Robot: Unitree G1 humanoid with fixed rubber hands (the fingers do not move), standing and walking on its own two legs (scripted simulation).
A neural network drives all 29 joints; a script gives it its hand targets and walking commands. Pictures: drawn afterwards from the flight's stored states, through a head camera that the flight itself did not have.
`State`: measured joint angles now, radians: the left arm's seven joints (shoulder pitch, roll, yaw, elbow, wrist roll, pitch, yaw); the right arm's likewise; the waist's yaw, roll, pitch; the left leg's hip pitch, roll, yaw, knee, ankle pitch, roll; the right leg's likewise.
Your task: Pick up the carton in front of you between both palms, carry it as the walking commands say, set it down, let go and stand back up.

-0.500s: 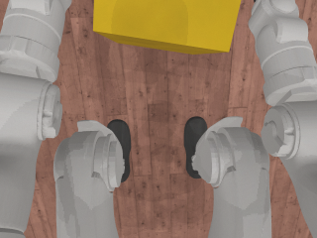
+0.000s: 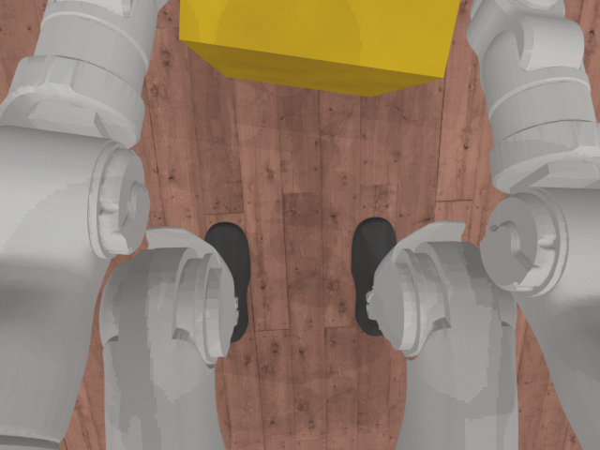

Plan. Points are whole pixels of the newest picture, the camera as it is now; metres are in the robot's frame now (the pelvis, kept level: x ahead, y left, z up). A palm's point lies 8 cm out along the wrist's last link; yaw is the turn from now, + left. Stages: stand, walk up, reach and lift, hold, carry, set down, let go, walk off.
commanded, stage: reach and lift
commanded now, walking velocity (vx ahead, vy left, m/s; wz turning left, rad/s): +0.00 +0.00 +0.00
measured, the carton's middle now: out of the picture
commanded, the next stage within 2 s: none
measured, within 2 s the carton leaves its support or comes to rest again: leaves its support in 0.10 s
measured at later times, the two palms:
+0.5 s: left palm out of the picture +0.52 +0.16 +0.01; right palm out of the picture +0.51 -0.14 +0.01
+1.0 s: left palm out of the picture +0.48 +0.16 +0.15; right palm out of the picture +0.48 -0.14 +0.16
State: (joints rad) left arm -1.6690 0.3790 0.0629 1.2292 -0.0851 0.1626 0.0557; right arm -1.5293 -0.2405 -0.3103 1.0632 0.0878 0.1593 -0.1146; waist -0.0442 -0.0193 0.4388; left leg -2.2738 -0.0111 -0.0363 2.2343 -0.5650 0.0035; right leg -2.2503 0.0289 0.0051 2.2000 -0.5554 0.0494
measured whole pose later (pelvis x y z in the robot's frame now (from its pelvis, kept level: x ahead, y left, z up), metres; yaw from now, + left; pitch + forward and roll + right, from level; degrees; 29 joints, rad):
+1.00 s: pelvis +0.02 -0.01 +0.19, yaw +3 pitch +40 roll -1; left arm -0.92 -0.01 0.41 0.65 0.23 0.42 0.02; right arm -0.87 0.08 -0.50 0.58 -0.21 0.41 -0.06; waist -0.03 0.00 -0.22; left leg -1.78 -0.04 -0.05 1.57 -0.47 -0.02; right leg -1.76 0.04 0.04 1.56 -0.49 0.04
